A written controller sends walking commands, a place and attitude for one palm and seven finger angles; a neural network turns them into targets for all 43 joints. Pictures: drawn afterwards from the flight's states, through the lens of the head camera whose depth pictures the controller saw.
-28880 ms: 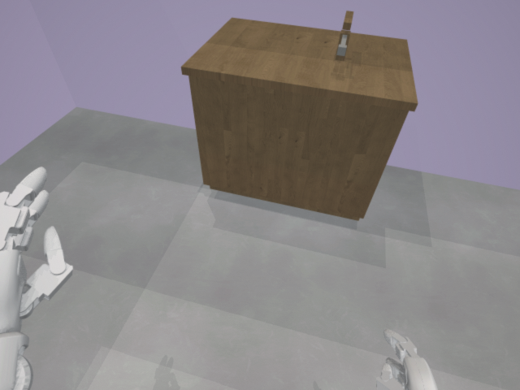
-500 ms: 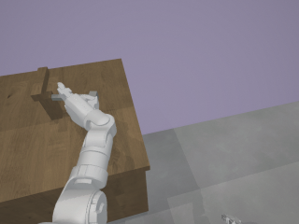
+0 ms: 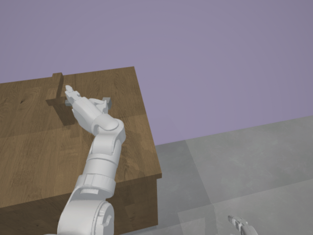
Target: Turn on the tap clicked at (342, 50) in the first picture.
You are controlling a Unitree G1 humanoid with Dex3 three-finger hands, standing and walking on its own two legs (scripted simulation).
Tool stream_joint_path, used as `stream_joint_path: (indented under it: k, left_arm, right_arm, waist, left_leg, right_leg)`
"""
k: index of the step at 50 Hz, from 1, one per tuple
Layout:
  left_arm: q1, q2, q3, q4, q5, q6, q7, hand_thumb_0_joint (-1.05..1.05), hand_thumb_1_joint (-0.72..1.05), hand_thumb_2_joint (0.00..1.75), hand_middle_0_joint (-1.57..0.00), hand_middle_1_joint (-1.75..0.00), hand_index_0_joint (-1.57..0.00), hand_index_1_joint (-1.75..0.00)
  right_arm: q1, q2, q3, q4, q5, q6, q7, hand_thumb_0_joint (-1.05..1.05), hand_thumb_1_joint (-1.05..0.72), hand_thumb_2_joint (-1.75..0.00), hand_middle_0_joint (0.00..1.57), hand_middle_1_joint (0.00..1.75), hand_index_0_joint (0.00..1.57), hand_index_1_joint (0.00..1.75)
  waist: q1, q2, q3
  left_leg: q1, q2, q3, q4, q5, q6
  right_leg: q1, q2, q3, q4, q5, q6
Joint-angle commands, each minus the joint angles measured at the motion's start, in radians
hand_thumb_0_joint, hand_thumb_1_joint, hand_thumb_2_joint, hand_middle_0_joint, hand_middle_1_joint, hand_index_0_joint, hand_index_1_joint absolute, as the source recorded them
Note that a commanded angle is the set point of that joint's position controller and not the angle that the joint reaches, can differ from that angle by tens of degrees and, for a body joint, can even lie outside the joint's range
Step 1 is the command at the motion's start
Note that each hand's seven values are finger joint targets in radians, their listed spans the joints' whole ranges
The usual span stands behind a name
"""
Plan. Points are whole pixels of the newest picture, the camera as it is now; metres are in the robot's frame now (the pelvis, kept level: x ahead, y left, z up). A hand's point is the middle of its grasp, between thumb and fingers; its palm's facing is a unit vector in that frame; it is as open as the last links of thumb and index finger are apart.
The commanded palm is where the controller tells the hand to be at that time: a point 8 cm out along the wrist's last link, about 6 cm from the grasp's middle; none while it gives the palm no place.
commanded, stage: lift the hand up off the lever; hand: left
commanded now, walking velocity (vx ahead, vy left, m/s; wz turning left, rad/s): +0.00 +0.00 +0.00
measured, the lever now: (106, 103) +0.49 +0.19 +0.07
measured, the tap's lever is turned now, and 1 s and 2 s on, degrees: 75 75 75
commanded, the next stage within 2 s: draw the hand back beside the body in 0.58 s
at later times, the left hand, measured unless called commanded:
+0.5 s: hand (107, 101) +0.42 +0.15 +0.15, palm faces +0.76 -0.65 -0.09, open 7.8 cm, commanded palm +0.36 +0.17 +0.15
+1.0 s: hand (104, 119) +0.36 +0.15 +0.13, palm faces +0.24 -0.96 -0.16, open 7.8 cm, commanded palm +0.32 +0.20 +0.16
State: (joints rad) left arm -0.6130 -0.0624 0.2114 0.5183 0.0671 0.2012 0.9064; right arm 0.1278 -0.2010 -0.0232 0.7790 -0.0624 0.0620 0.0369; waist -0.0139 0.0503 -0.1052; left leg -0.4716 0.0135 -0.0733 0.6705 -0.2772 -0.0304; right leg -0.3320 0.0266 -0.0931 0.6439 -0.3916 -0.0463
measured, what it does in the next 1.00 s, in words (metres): stands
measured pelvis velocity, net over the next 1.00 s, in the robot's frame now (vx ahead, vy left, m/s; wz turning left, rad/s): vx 0.02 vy -0.01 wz -0.07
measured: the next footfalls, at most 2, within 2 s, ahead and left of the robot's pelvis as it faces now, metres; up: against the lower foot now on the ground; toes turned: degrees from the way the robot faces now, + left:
none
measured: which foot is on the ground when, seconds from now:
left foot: down 0.00-1.00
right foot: down 0.00-1.00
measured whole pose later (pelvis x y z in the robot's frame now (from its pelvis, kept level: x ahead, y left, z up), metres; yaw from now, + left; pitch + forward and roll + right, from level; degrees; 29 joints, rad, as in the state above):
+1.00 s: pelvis +0.02 -0.01 +0.02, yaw -4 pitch -2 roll +1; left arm -0.11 0.21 0.12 0.12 -0.08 0.13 0.23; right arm 0.18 -0.23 0.00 0.63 0.02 0.11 -0.05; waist -0.03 0.04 -0.04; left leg -0.21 0.04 0.00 0.49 -0.25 -0.03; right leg -0.11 0.04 -0.02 0.49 -0.34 -0.05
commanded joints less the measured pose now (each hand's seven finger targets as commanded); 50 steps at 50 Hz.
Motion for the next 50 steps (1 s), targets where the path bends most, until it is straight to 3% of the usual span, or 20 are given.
stream_joint_path:
  k: [1,2,6,8,14,20,27,30,34,35,36,37,38,41,42,44,45,46,47,50]
  left_arm:
    - [-0.464,0.107,-0.031,-0.193,0.030,-0.039,0.005,0.00,0.90,0.90,-0.15,-0.15,-0.15,-0.15]
    - [-0.479,0.081,-0.054,-0.209,0.030,-0.041,0.005,0.00,0.90,0.90,-0.15,-0.15,-0.15,-0.15]
    - [-0.486,0.102,-0.040,-0.215,0.039,-0.033,0.009,0.00,0.90,0.90,-0.15,-0.15,-0.15,-0.15]
    - [-0.484,0.071,-0.066,-0.230,0.040,-0.030,0.010,0.00,0.90,0.90,-0.15,-0.15,-0.15,-0.15]
    - [-0.470,0.088,-0.044,-0.228,0.025,-0.008,0.012,0.00,0.90,0.90,-0.15,-0.15,-0.15,-0.15]
    - [-0.443,0.103,-0.029,-0.270,0.024,0.011,0.011,0.00,0.90,0.90,-0.15,-0.15,-0.15,-0.15]
    - [-0.476,0.100,-0.037,-0.236,0.022,0.022,0.004,0.00,0.90,0.90,-0.15,-0.15,-0.15,-0.15]
    - [-0.490,0.130,-0.020,-0.278,0.025,0.008,0.002,0.00,0.90,0.90,-0.15,-0.15,-0.15,-0.15]
    - [-0.464,0.104,-0.047,-0.293,0.036,0.007,-0.003,0.00,0.90,0.90,-0.15,-0.15,-0.15,-0.15]
    - [-0.353,0.109,-0.196,-0.354,0.066,0.004,-0.164,0.00,0.90,0.90,-0.15,-0.15,-0.15,-0.15]
    - [-0.304,0.179,-0.125,-0.393,0.035,-0.004,-0.242,0.00,0.90,0.90,-0.15,-0.16,-0.15,-0.16]
    - [-0.294,0.228,-0.098,-0.443,0.019,-0.017,-0.285,0.00,0.90,0.90,-0.15,-0.16,-0.15,-0.16]
    - [-0.229,0.235,-0.109,-0.488,0.008,-0.023,-0.332,0.00,0.90,0.90,-0.15,-0.16,-0.15,-0.16]
    - [-0.020,0.265,-0.111,-0.495,-0.068,-0.034,-0.512,0.00,0.90,0.90,-0.16,-0.17,-0.16,-0.17]
    - [0.003,0.281,-0.084,-0.535,-0.106,-0.038,-0.547,0.00,0.90,0.90,-0.16,-0.17,-0.16,-0.17]
    - [0.060,0.318,-0.016,-0.582,-0.162,-0.022,-0.556,0.00,0.90,0.90,-0.16,-0.18,-0.16,-0.18]
    - [0.215,0.496,0.005,-0.521,-0.119,-0.074,-0.624,0.00,0.90,0.90,-0.16,-0.18,-0.16,-0.18]
    - [0.249,0.527,0.049,-0.551,-0.136,-0.110,-0.661,0.00,0.90,0.90,-0.16,-0.19,-0.16,-0.19]
    - [0.243,0.504,0.008,-0.613,-0.137,-0.145,-0.687,0.00,0.90,0.90,-0.16,-0.19,-0.16,-0.19]
    - [0.248,0.525,-0.011,-0.815,-0.135,-0.234,-0.729,0.00,0.90,0.90,-0.17,-0.20,-0.17,-0.20]
  right_arm:
    - [-0.113,-0.113,-0.035,-0.117,0.008,-0.042,-0.012,0.00,-0.90,-0.90,0.20,0.30,0.20,0.30]
    - [-0.121,-0.108,-0.030,-0.125,0.009,-0.045,-0.011,0.00,-0.90,-0.90,0.20,0.30,0.20,0.30]
    - [-0.113,-0.108,-0.034,-0.114,0.004,-0.044,-0.010,0.00,-0.90,-0.90,0.20,0.30,0.20,0.30]
    - [-0.116,-0.103,-0.033,-0.123,0.003,-0.049,-0.007,0.00,-0.90,-0.90,0.20,0.30,0.20,0.30]
    - [-0.123,-0.108,-0.034,-0.125,0.007,-0.048,-0.010,0.00,-0.90,-0.90,0.20,0.30,0.20,0.30]
    - [-0.127,-0.106,-0.034,-0.130,0.008,-0.044,-0.011,0.00,-0.90,-0.90,0.20,0.30,0.20,0.30]
    - [-0.138,-0.108,-0.029,-0.118,0.012,-0.049,-0.018,0.00,-0.90,-0.90,0.20,0.30,0.20,0.30]
    - [-0.136,-0.107,-0.030,-0.119,0.009,-0.050,-0.023,0.00,-0.90,-0.90,0.20,0.30,0.20,0.30]
    - [-0.121,-0.104,-0.033,-0.123,0.005,-0.049,-0.018,0.00,-0.90,-0.90,0.20,0.30,0.20,0.30]
    - [-0.076,-0.130,-0.041,-0.144,0.012,-0.016,-0.037,0.00,-0.90,-0.90,0.20,0.30,0.20,0.30]
    - [-0.067,-0.135,-0.048,-0.176,0.027,-0.001,-0.054,0.00,-0.90,-0.90,0.20,0.30,0.20,0.30]
    - [-0.071,-0.132,-0.042,-0.194,0.037,0.005,-0.068,0.00,-0.90,-0.90,0.20,0.30,0.20,0.30]
    - [-0.078,-0.125,-0.038,-0.215,0.045,0.011,-0.079,0.00,-0.90,-0.90,0.20,0.30,0.20,0.30]
    - [-0.077,-0.126,-0.019,-0.242,0.070,0.033,-0.099,0.00,-0.90,-0.90,0.20,0.30,0.20,0.30]
    - [-0.097,-0.122,-0.008,-0.267,0.083,0.034,-0.107,0.00,-0.90,-0.90,0.20,0.30,0.20,0.30]
    - [-0.146,-0.117,0.006,-0.287,0.096,0.026,-0.123,0.00,-0.90,-0.90,0.20,0.30,0.20,0.30]
    - [-0.075,-0.118,-0.004,-0.275,0.077,0.020,-0.102,0.00,-0.90,-0.90,0.20,0.30,0.20,0.30]
    - [-0.077,-0.125,-0.005,-0.288,0.081,0.020,-0.094,0.00,-0.90,-0.90,0.20,0.30,0.20,0.30]
    - [-0.091,-0.115,0.001,-0.304,0.083,0.010,-0.092,0.00,-0.90,-0.90,0.20,0.30,0.20,0.30]
    - [-0.104,-0.118,-0.003,-0.332,0.080,-0.041,-0.085,0.00,-0.90,-0.90,0.20,0.30,0.20,0.30]
  waist:
    - [-0.009,-0.104,-0.240]
    - [-0.009,-0.085,-0.248]
    - [-0.006,-0.062,-0.266]
    - [-0.002,-0.057,-0.280]
    - [0.005,-0.112,-0.278]
    - [0.018,-0.107,-0.290]
    - [0.002,-0.121,-0.220]
    - [0.007,-0.097,-0.276]
    - [0.008,-0.066,-0.309]
    - [-0.035,-0.151,-0.302]
    - [-0.014,-0.116,-0.332]
    - [0.000,-0.113,-0.348]
    - [0.013,-0.099,-0.351]
    - [0.022,-0.128,-0.233]
    - [0.034,-0.148,-0.207]
    - [0.060,-0.152,-0.157]
    - [0.030,-0.145,-0.070]
    - [0.055,-0.077,-0.065]
    - [0.046,-0.086,-0.053]
    - [0.040,-0.003,-0.082]
  left_leg:
    - [0.186,-0.018,0.047,-0.051,0.203,0.037]
    - [0.199,-0.020,0.052,-0.051,0.210,0.039]
    - [0.208,-0.017,0.048,-0.049,0.234,0.033]
    - [0.223,-0.016,0.052,-0.044,0.253,0.034]
    - [0.215,-0.016,0.054,-0.054,0.256,0.035]
    - [0.224,-0.017,0.064,-0.059,0.293,0.036]
    - [0.211,-0.019,0.064,-0.075,0.232,0.042]
    - [0.223,-0.021,0.068,-0.062,0.264,0.043]
    - [0.249,-0.019,0.068,-0.051,0.316,0.038]
    - [0.273,-0.021,0.082,-0.064,0.347,0.052]
    - [0.292,-0.025,0.088,-0.076,0.370,0.058]
    - [0.306,-0.026,0.094,-0.083,0.390,0.064]
    - [0.318,-0.026,0.094,-0.092,0.398,0.065]
    - [0.316,-0.019,0.089,-0.130,0.361,0.064]
    - [0.317,-0.015,0.090,-0.145,0.337,0.067]
    - [0.309,-0.018,0.093,-0.167,0.281,0.066]
    - [0.314,0.001,0.091,-0.192,0.234,0.066]
    - [0.312,-0.007,0.092,-0.210,0.225,0.066]
    - [0.317,-0.009,0.092,-0.214,0.232,0.071]
    - [0.408,-0.007,0.090,-0.217,0.270,0.074]
  right_leg:
    - [0.022,-0.025,0.017,-0.133,0.277,0.019]
    - [0.021,-0.026,0.019,-0.133,0.284,0.019]
    - [0.027,-0.023,0.014,-0.123,0.298,0.014]
    - [0.025,-0.022,0.014,-0.116,0.316,0.014]
    - [0.055,-0.024,0.014,-0.125,0.337,0.018]
    - [0.091,-0.030,0.018,-0.126,0.402,0.021]
    - [0.056,-0.033,0.024,-0.159,0.326,0.029]
    - [0.084,-0.040,0.034,-0.142,0.398,0.031]
    - [0.089,-0.037,0.026,-0.121,0.450,0.027]
    - [0.119,-0.034,0.049,-0.093,0.551,0.028]
    - [0.164,-0.036,0.056,-0.103,0.599,0.027]
    - [0.205,-0.041,0.068,-0.102,0.664,0.033]
    - [0.230,-0.040,0.072,-0.101,0.689,0.036]
    - [0.238,-0.030,0.071,-0.138,0.667,0.037]
    - [0.246,-0.029,0.075,-0.159,0.646,0.041]
    - [0.256,-0.032,0.084,-0.202,0.595,0.054]
    - [0.223,-0.051,0.096,-0.230,0.591,0.068]
    - [0.240,-0.048,0.095,-0.238,0.555,0.054]
    - [0.235,-0.047,0.095,-0.242,0.540,0.052]
    - [0.223,-0.038,0.094,-0.267,0.523,0.040]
